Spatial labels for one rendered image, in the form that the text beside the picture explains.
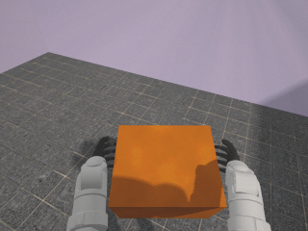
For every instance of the robot left forearm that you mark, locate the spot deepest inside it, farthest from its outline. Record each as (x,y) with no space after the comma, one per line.
(89,206)

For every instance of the carton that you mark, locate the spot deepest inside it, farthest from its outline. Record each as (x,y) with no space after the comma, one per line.
(166,171)

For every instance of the robot left hand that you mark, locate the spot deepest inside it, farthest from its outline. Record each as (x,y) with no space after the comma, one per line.
(99,150)

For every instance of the robot right forearm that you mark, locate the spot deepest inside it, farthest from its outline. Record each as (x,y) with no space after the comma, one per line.
(246,206)

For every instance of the robot right hand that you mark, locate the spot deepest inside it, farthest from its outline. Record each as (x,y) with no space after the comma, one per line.
(231,155)

